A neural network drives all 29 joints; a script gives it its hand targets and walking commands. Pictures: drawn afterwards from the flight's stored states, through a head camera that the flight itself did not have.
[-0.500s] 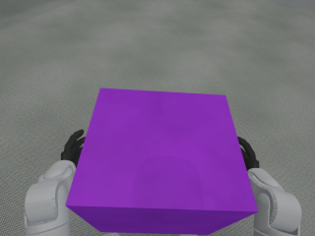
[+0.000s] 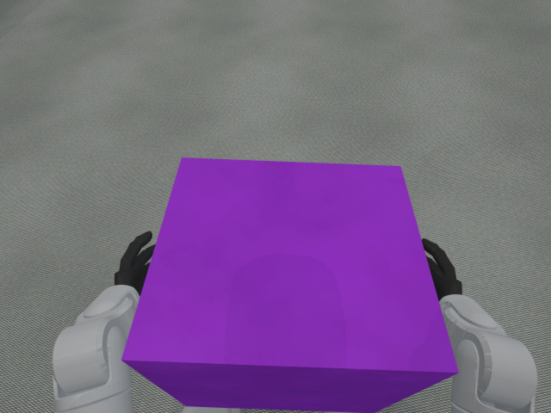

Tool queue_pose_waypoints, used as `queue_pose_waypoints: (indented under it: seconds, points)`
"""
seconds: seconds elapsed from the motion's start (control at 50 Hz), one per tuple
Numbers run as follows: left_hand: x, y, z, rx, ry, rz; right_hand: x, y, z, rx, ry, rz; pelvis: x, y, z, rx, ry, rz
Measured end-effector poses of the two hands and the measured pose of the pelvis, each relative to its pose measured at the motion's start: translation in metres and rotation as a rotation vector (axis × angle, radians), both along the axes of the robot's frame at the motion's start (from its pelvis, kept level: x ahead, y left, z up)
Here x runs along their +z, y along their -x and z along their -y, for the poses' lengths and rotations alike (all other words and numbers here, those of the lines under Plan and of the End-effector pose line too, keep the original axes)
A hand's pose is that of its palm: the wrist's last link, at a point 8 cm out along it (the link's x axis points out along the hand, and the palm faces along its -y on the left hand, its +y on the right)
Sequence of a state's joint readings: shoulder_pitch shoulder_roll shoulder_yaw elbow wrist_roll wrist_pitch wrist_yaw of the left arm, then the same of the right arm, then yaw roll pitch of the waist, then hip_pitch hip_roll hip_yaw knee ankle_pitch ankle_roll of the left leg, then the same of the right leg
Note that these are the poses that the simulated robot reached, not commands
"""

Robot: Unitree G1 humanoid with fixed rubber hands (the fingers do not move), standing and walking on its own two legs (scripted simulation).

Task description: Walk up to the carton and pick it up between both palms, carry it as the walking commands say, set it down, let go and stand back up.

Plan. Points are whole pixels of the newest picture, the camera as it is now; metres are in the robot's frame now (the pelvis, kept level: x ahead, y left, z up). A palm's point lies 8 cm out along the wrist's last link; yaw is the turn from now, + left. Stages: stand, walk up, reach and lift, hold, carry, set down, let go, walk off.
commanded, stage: carry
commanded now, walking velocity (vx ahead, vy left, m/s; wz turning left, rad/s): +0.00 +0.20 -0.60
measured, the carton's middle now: (285, 295) +0.27 -0.01 +0.00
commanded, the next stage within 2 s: none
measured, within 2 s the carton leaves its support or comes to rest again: neither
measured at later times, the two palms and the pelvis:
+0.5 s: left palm (82, 283) +0.28 +0.26 +0.05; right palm (376, 383) +0.14 -0.11 +0.06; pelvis -0.03 +0.14 +0.00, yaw -18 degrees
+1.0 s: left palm (50, 291) +0.27 +0.29 +0.06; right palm out of the picture +0.07 -0.04 +0.07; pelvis -0.04 +0.25 -0.01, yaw -32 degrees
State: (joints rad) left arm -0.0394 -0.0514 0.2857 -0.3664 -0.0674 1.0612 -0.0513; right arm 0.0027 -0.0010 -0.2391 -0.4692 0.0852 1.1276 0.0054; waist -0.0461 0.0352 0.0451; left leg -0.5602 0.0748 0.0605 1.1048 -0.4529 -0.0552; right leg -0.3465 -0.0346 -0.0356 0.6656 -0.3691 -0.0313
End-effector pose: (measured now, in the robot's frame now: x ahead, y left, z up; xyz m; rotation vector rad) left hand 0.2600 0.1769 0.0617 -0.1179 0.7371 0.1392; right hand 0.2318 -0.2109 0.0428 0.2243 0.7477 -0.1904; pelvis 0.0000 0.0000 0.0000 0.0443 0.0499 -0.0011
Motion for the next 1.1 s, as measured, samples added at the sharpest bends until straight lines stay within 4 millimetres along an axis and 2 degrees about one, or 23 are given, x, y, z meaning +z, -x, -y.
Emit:
queue_pose_waypoints:
  seconds: [0.06, 0.14, 0.22, 0.28, 0.36, 0.44, 0.56, 0.66, 0.72, 0.82, 0.92, 1.02, 1.1]
  points:
    - [0.007, 0.000, -0.010, -0.017, 0.001, 0.037, 0.012, 0.001, -0.009, -0.009, 0.009, 0.036, 0.002, 0.004, -0.011, -0.021, -0.003, -0.001]
    - [0.007, 0.003, -0.033, -0.031, 0.005, 0.053, 0.018, 0.005, -0.033, -0.013, 0.025, 0.053, 0.000, 0.008, -0.034, -0.048, 0.005, -0.008]
    - [-0.008, 0.005, -0.065, -0.045, 0.032, 0.046, 0.015, 0.012, -0.065, -0.022, 0.058, 0.046, -0.009, 0.010, -0.066, -0.076, 0.028, -0.013]
    - [-0.024, 0.008, -0.088, -0.076, 0.050, -0.001, 0.011, 0.024, -0.089, -0.051, 0.076, -0.002, -0.009, 0.014, -0.084, -0.135, 0.016, -0.009]
    - [-0.030, 0.006, -0.101, -0.144, 0.057, -0.044, 0.010, 0.048, -0.106, -0.122, 0.080, -0.047, -0.005, 0.019, -0.104, -0.219, 0.040, -0.015]
    - [-0.018, -0.008, -0.094, -0.225, 0.070, -0.012, 0.017, 0.072, -0.108, -0.213, 0.085, -0.014, -0.003, 0.026, -0.124, -0.268, 0.056, -0.033]
    - [-0.003, -0.024, -0.062, -0.392, 0.030, 0.041, 0.013, 0.115, -0.098, -0.356, 0.070, 0.033, -0.008, 0.036, -0.150, -0.369, 0.045, -0.042]
    - [-0.003, -0.018, -0.037, -0.477, -0.022, 0.014, -0.012, 0.156, -0.093, -0.439, 0.018, 0.004, -0.013, 0.043, -0.165, -0.408, 0.056, -0.039]
    - [-0.004, -0.006, -0.037, -0.490, -0.019, -0.007, -0.010, 0.173, -0.095, -0.459, 0.015, -0.014, -0.008, 0.046, -0.174, -0.442, 0.041, -0.027]
    - [0.002, 0.004, -0.052, -0.479, 0.026, 0.018, 0.011, 0.178, -0.108, -0.483, 0.022, 0.019, -0.001, 0.052, -0.192, -0.492, 0.024, -0.006]
    - [0.006, 0.002, -0.085, -0.487, 0.030, 0.062, 0.027, 0.169, -0.136, -0.468, 0.053, 0.057, -0.002, 0.050, -0.219, -0.527, 0.017, 0.001]
    - [-0.008, -0.012, -0.125, -0.513, 0.034, 0.047, 0.021, 0.161, -0.179, -0.483, 0.066, 0.039, -0.012, 0.043, -0.253, -0.572, 0.018, 0.001]
    - [-0.018, -0.015, -0.143, -0.564, 0.034, -0.005, 0.017, 0.174, -0.208, -0.524, 0.077, -0.017, -0.009, 0.045, -0.271, -0.661, 0.037, 0.002]
